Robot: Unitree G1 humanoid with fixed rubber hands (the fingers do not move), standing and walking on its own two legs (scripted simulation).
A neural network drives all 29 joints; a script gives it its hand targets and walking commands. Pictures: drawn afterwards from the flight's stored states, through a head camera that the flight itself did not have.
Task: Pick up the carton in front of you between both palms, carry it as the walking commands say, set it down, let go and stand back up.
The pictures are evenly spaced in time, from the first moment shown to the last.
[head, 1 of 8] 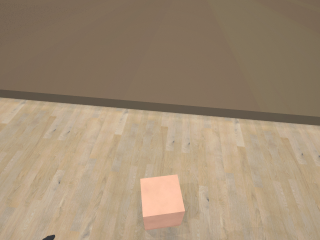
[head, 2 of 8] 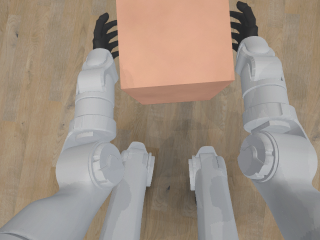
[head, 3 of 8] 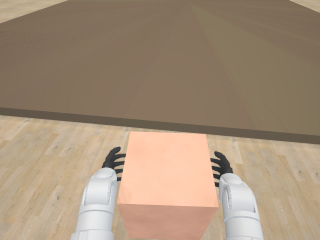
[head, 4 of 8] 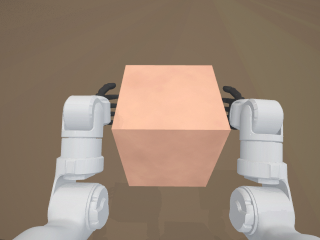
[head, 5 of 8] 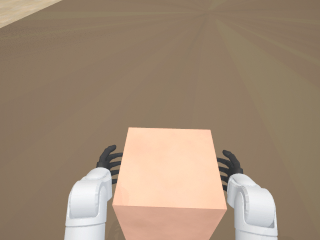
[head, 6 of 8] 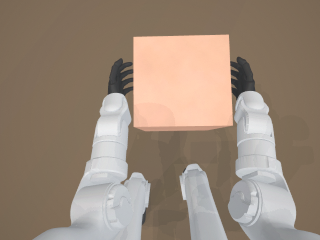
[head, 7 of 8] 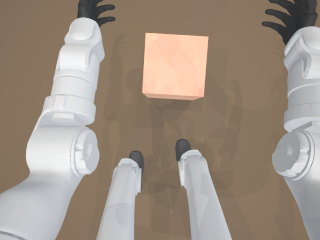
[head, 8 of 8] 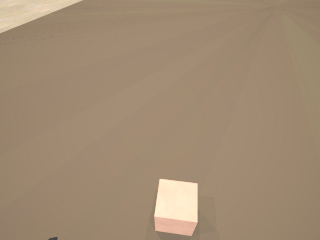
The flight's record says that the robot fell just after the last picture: no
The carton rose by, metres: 0.86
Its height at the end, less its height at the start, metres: +0.10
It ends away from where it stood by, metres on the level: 2.90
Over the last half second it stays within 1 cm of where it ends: yes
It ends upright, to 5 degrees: yes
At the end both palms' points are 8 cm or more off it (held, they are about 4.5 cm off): yes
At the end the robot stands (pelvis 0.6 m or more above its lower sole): yes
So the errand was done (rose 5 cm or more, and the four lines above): yes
